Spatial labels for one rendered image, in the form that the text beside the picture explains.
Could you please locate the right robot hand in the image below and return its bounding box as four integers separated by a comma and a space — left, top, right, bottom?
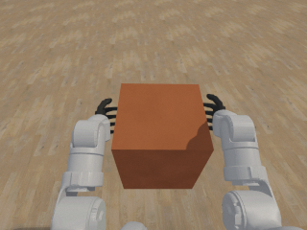
203, 94, 225, 130

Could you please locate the right robot upper arm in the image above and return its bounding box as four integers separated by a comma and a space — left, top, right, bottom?
222, 190, 304, 230

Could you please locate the robot right forearm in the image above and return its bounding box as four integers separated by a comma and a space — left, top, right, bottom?
212, 109, 282, 224

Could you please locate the left robot upper arm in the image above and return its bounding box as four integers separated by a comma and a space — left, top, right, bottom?
51, 195, 106, 230

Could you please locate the robot left forearm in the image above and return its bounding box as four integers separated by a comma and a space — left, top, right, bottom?
50, 114, 111, 230

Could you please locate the left robot hand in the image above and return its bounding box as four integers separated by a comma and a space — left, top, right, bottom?
95, 98, 118, 134

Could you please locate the carton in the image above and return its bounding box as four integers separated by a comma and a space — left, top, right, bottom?
111, 83, 214, 190

